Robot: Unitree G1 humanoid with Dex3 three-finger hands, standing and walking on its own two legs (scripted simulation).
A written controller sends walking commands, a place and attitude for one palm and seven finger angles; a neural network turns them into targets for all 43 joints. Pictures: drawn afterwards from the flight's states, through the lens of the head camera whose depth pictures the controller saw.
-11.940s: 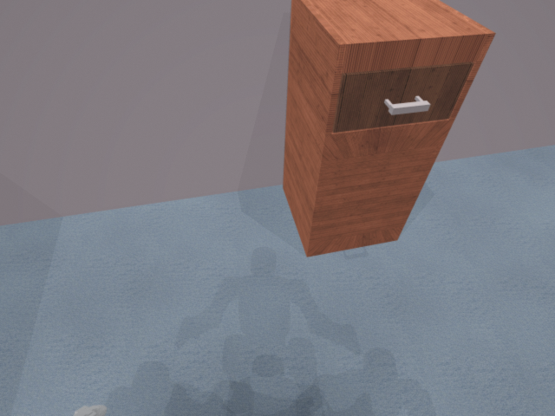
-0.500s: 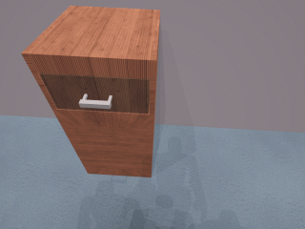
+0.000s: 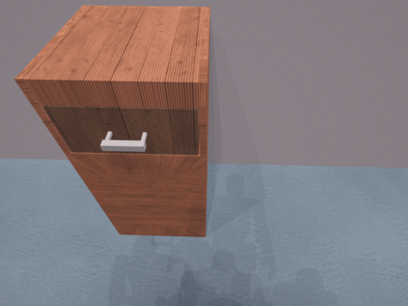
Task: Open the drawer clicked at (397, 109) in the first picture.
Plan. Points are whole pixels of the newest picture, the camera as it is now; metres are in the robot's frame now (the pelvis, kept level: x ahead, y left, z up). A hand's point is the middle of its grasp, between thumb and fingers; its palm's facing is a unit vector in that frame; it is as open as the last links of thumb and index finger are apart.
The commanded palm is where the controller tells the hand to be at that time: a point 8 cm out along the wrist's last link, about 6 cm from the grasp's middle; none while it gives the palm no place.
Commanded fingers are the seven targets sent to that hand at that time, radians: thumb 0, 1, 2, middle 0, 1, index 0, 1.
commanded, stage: come to a stop and stand still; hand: left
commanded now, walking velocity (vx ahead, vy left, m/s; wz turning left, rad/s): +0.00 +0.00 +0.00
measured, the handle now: (125, 140) +0.52 +0.24 -0.02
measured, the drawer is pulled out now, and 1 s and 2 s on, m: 0.00 0.00 0.00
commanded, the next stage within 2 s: look again from close up in 0.48 s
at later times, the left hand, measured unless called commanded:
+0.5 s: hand out of the picture +0.06 +0.18 -0.16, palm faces +0.03 -0.97 -0.23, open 7.4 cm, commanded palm none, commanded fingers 0.00 0.90 0.90 -0.20 -0.30 -0.20 -0.30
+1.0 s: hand out of the picture -0.05 +0.18 -0.17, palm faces +0.05 -0.99 -0.16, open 7.4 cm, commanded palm none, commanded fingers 0.00 0.90 0.90 -0.20 -0.30 -0.20 -0.30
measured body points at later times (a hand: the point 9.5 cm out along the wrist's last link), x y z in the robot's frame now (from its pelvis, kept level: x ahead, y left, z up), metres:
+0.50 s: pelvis +0.01 -0.01 +0.01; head -0.01 -0.01 +0.45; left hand +0.06 +0.23 -0.14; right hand +0.07 -0.25 -0.14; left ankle +0.02 +0.11 -0.73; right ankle +0.00 -0.11 -0.73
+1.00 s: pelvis -0.01 +0.02 +0.01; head -0.01 +0.03 +0.46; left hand -0.05 +0.23 -0.16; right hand -0.03 -0.19 -0.15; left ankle +0.02 +0.11 -0.73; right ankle +0.00 -0.11 -0.73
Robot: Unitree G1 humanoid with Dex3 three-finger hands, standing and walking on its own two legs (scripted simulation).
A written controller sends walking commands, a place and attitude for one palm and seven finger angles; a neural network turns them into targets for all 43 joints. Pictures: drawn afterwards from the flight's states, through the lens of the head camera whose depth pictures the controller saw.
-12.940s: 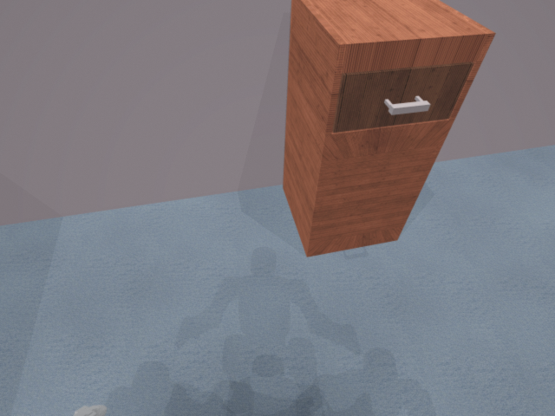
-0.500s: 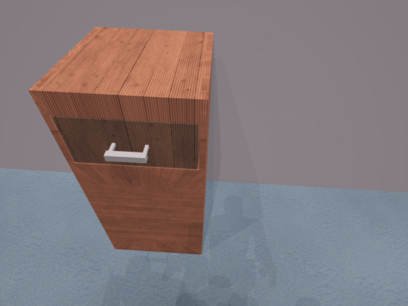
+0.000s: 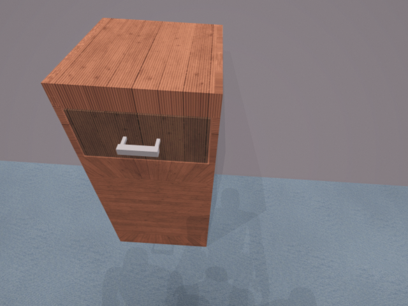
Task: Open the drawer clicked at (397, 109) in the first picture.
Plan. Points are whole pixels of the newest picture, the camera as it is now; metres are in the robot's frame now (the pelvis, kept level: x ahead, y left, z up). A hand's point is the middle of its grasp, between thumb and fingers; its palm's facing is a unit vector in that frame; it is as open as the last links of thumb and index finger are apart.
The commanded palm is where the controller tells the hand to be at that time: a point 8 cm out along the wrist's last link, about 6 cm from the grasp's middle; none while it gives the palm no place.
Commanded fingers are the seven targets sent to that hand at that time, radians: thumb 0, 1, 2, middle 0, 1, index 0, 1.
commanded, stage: look again from close up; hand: left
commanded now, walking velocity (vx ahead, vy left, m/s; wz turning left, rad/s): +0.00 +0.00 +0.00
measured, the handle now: (139, 145) +0.53 +0.22 -0.03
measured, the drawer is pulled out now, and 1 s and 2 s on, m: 0.00 0.00 0.00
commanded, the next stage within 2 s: raise the hand with hooked fingers in 0.10 s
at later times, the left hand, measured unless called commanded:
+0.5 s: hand (114, 267) +0.20 +0.19 -0.04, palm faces +0.04 -0.40 -0.92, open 7.9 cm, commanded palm +0.13 +0.22 -0.03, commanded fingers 0.00 0.53 0.74 -0.23 -0.54 -0.23 -0.54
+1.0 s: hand (106, 249) +0.22 +0.21 -0.02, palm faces +0.00 -0.11 -0.99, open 10.8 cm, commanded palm +0.20 +0.21 +0.04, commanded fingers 0.00 -0.06 0.49 -0.27 -0.92 -0.27 -0.92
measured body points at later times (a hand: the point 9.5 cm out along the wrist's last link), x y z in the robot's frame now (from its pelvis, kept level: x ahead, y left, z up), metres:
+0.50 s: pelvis -0.01 +0.00 -0.03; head -0.03 -0.02 +0.42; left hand +0.19 +0.21 +0.01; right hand +0.16 -0.26 -0.11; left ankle +0.03 +0.09 -0.74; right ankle +0.01 -0.12 -0.74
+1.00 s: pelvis +0.02 -0.04 -0.04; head +0.06 -0.06 +0.41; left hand +0.22 +0.21 +0.04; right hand +0.25 -0.21 -0.14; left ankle +0.03 +0.09 -0.74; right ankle +0.01 -0.12 -0.74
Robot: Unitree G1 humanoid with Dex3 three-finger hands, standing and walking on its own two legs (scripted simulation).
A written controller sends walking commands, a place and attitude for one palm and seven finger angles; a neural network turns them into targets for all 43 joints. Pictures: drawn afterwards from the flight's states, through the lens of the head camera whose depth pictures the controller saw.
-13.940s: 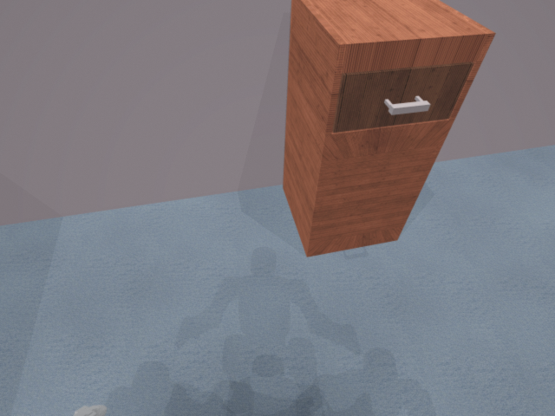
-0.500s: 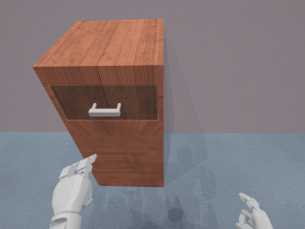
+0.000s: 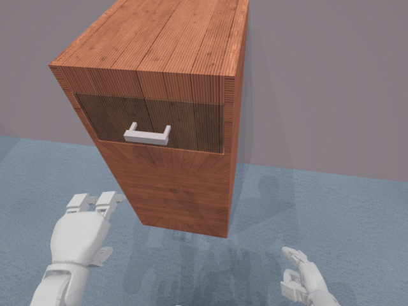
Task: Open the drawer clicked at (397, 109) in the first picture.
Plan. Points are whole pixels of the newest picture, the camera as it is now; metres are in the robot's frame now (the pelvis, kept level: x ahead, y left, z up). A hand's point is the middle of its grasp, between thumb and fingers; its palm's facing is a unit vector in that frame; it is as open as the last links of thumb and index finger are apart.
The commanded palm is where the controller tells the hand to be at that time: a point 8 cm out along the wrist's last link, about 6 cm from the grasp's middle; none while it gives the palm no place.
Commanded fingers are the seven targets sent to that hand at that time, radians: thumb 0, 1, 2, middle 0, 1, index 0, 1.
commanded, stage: raise the hand with hooked fingers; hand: left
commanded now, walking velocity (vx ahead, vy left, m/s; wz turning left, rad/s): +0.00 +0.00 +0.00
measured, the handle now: (148, 132) +0.52 +0.23 +0.01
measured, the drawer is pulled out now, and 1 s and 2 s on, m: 0.00 0.00 0.00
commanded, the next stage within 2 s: move the hooked fingers above the handle in 1.10 s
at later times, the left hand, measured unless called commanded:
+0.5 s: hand (92, 183) +0.30 +0.25 +0.09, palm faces +0.09 -0.09 -0.99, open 13.5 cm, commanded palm +0.27 +0.26 +0.15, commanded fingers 0.00 -0.50 0.30 -0.30 -1.20 -0.30 -1.20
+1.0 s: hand (81, 174) +0.30 +0.27 +0.11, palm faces +0.02 -0.09 -1.00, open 13.8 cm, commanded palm +0.28 +0.27 +0.18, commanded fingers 0.00 -0.50 0.30 -0.30 -1.20 -0.30 -1.20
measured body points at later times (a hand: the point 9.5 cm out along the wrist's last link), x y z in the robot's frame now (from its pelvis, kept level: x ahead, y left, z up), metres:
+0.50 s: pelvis +0.02 +0.02 +0.02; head +0.04 -0.01 +0.47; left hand +0.29 +0.26 +0.14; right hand +0.23 -0.21 -0.08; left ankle +0.01 +0.13 -0.71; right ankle -0.02 -0.08 -0.71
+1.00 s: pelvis +0.00 +0.03 +0.03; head +0.03 +0.00 +0.48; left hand +0.29 +0.27 +0.17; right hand +0.17 -0.20 -0.09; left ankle +0.01 +0.13 -0.71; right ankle -0.02 -0.08 -0.71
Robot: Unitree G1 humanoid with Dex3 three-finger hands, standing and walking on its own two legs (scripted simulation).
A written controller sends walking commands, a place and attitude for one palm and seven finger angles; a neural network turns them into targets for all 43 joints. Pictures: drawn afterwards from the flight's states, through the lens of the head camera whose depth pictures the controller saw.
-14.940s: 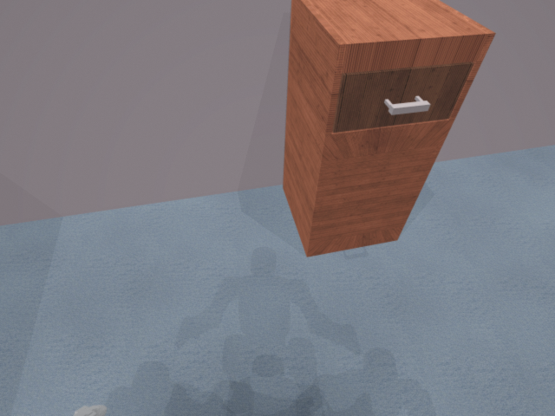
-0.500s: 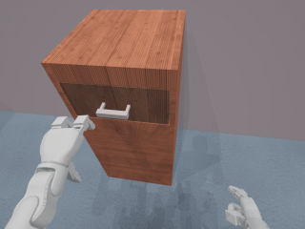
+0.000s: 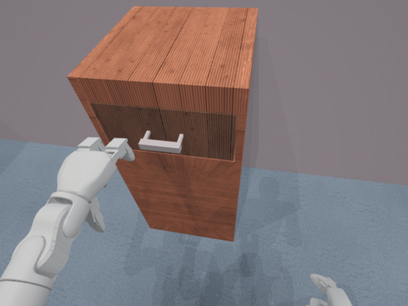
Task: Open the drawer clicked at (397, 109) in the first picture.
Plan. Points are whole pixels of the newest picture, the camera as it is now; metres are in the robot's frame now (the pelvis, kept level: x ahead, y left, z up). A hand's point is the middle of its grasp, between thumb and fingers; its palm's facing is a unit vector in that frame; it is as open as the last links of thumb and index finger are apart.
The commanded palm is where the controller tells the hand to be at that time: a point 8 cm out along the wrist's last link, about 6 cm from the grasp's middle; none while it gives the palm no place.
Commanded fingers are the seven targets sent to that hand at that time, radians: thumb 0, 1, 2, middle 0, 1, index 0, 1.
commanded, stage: raise the hand with hooked fingers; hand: left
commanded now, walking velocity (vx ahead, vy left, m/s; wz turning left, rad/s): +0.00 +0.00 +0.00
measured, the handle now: (162, 140) +0.51 +0.19 -0.02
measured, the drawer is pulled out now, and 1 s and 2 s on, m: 0.00 0.00 0.00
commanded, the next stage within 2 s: move the hooked fingers above the handle in 0.10 s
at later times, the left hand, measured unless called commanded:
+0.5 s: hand (116, 175) +0.33 +0.22 +0.08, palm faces +0.02 -0.07 -1.00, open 13.8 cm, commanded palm +0.31 +0.23 +0.13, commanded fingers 0.00 -0.50 0.30 -0.30 -1.20 -0.30 -1.20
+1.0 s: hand (129, 159) +0.38 +0.22 +0.06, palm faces -0.01 -0.06 -1.00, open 13.8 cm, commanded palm +0.36 +0.22 +0.12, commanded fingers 0.00 -0.50 0.30 -0.30 -1.20 -0.30 -1.20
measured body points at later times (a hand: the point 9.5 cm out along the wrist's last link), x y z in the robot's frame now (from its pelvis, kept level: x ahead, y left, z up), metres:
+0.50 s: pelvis -0.01 -0.01 +0.00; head +0.01 -0.03 +0.45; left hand +0.32 +0.22 +0.13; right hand +0.17 -0.23 -0.12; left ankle +0.01 +0.10 -0.73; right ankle -0.02 -0.11 -0.73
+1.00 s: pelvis +0.01 -0.02 -0.01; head +0.05 -0.04 +0.44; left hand +0.38 +0.22 +0.11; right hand +0.13 -0.27 -0.14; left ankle +0.01 +0.10 -0.73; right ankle -0.02 -0.11 -0.73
